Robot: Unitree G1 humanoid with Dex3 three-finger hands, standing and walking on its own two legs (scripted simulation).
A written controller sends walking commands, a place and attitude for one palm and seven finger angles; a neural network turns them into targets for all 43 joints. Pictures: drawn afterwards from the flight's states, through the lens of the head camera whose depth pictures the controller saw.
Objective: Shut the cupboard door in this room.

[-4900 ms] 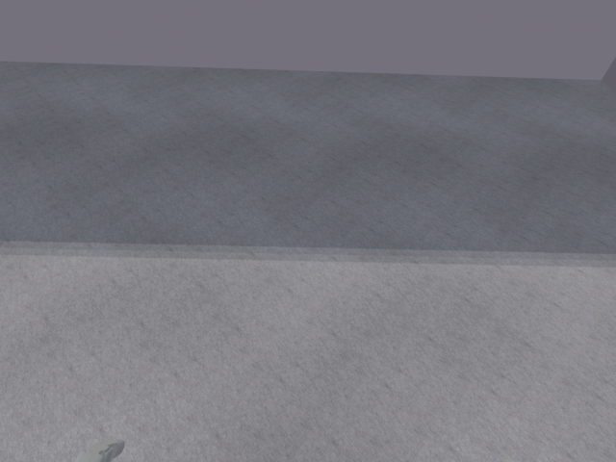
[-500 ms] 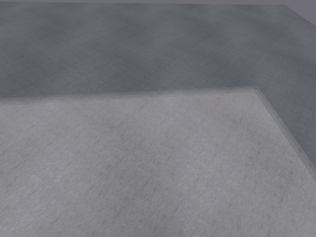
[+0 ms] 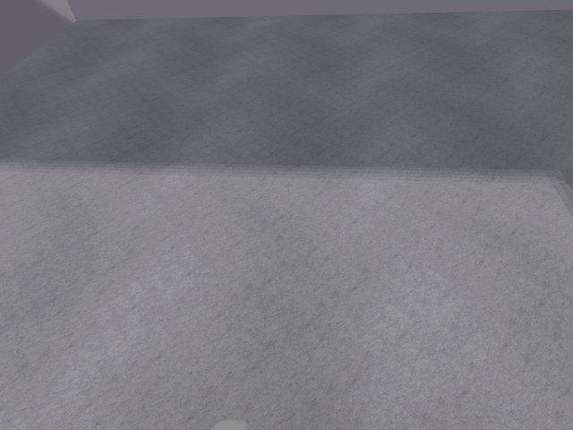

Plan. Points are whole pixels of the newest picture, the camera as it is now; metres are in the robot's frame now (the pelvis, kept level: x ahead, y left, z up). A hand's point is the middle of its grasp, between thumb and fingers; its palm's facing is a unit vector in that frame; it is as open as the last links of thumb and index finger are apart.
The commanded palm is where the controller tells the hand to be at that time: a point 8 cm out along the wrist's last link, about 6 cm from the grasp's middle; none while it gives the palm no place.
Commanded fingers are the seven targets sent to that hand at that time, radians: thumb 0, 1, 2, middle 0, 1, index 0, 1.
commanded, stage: turn or walk to find it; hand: left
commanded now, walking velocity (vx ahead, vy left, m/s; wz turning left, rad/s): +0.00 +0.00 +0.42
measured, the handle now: out of the picture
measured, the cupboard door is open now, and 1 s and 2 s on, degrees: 84 84 84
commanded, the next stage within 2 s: none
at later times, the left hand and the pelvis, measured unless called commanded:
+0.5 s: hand out of the picture -0.02 +0.27 -0.17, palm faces +0.24 -0.94 -0.25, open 7.4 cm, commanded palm none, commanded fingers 0.00 0.90 0.90 -0.20 -0.30 -0.20 -0.30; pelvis -0.03 +0.05 +0.00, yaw +11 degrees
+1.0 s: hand out of the picture -0.07 +0.20 -0.16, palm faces +0.43 -0.86 -0.26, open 7.4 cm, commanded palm none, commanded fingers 0.00 0.90 0.90 -0.20 -0.30 -0.20 -0.30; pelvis -0.05 +0.01 +0.00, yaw +26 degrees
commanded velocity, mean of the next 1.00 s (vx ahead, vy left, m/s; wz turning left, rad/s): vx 0.00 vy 0.00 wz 0.42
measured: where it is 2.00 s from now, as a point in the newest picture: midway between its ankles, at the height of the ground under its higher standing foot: outside the picture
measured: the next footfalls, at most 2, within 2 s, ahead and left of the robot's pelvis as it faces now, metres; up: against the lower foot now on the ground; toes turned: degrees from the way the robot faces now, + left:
left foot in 0.20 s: +0.00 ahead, +0.16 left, +0.00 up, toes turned +9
right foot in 0.66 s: +0.02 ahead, -0.08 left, +0.00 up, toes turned +12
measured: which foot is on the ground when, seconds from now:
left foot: up 0.00-0.18, down 0.20-0.66, up 0.68-1.00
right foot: down 0.00-0.20, up 0.22-0.64, down 0.66-1.00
